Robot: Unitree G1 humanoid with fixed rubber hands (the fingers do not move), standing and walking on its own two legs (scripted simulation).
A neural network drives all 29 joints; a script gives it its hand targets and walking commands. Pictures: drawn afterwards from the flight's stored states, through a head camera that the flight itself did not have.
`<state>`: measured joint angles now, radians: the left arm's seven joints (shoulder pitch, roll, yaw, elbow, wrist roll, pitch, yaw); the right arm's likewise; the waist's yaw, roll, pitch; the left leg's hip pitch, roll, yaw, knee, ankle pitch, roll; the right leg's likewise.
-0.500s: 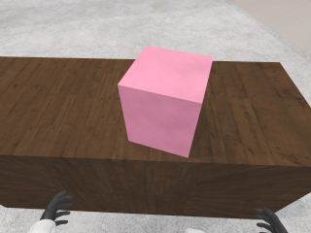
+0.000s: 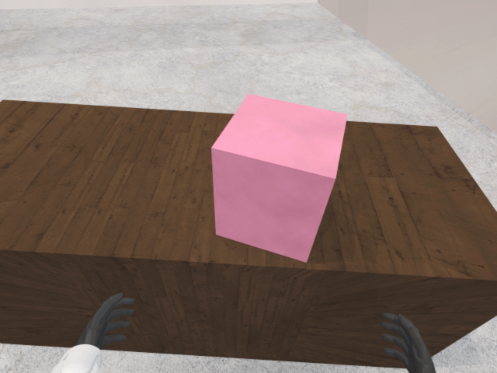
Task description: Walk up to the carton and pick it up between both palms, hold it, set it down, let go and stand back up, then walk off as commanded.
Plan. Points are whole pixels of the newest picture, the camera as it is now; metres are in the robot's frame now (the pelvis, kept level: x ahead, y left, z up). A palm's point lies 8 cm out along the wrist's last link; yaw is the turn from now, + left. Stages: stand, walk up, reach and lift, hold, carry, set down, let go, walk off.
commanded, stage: reach and lift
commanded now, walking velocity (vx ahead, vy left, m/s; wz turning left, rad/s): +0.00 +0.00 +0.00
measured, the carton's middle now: (277, 178) +0.50 -0.04 +0.03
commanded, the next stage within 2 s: none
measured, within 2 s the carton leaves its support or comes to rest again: neither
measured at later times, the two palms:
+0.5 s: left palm (108, 308) +0.23 +0.24 -0.01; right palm (394, 339) +0.19 -0.20 +0.00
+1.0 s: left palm (113, 272) +0.27 +0.23 +0.03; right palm (374, 282) +0.26 -0.17 +0.04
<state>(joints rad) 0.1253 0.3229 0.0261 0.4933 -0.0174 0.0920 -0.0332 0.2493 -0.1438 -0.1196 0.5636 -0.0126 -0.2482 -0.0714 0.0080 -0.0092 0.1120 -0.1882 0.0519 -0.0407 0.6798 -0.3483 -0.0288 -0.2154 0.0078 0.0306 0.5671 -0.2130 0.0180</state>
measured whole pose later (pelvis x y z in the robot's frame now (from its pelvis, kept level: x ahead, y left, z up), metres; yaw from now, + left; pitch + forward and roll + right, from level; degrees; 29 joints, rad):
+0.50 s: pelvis +0.02 +0.00 +0.01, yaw +0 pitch -6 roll -2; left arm 0.19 0.33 -0.02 0.30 -0.16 -0.06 -0.09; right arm 0.37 -0.01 -0.03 0.21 0.00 -0.19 -0.19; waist 0.01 -0.01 0.11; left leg -0.15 0.05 -0.04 0.58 -0.33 -0.03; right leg -0.18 0.00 0.03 0.48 -0.19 0.03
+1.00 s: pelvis +0.03 +0.01 +0.01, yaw +0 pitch -6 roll -2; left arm 0.11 0.37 -0.04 0.16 -0.22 0.05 -0.08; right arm 0.19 0.01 -0.01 0.08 0.02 0.02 -0.23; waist 0.01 -0.01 0.10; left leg -0.15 0.05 -0.04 0.58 -0.34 -0.03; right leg -0.17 0.00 0.03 0.46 -0.20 0.04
